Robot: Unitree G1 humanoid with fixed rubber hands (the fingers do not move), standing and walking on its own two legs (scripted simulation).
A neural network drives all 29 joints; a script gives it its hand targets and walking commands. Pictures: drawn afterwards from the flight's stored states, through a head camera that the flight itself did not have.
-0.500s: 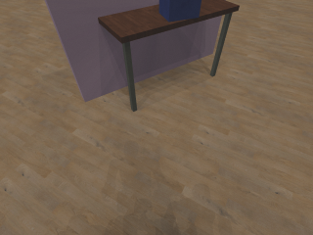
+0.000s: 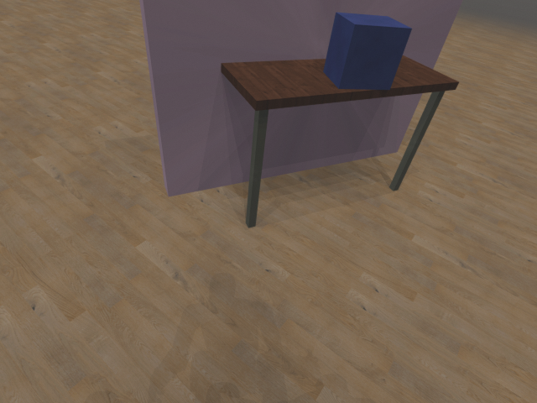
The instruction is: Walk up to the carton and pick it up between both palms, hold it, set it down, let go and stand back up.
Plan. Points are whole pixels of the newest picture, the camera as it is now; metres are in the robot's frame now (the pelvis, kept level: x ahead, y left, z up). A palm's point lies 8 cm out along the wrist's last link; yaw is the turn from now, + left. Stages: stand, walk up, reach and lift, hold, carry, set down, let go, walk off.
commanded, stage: walk up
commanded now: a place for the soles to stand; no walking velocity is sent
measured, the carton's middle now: (363, 52) +1.45 -0.41 +0.10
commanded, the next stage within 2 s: none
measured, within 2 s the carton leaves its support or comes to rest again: neither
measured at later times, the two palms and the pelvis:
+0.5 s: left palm (192, 324) +0.32 +0.14 -0.12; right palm (443, 304) +0.38 -0.39 -0.11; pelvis +0.26 -0.12 -0.01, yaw +6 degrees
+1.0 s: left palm (221, 262) +0.49 +0.11 -0.15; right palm (410, 215) +0.61 -0.38 -0.07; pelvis +0.47 -0.15 +0.00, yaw +9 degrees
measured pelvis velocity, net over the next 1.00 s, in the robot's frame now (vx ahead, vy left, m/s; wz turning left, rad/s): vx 0.47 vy -0.15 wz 0.15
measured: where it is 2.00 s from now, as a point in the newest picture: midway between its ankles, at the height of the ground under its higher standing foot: (325, 288)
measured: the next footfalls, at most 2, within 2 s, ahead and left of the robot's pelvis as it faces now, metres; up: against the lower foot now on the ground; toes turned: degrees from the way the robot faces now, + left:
right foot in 0.36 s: +0.41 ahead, -0.22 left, +0.00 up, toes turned -1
left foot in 0.84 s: +0.55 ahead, -0.01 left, +0.00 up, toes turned +17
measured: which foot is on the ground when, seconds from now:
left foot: down 0.00-0.40, up 0.42-0.82, down 0.84-1.00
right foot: up 0.00-0.34, down 0.36-0.86, up 0.88-1.00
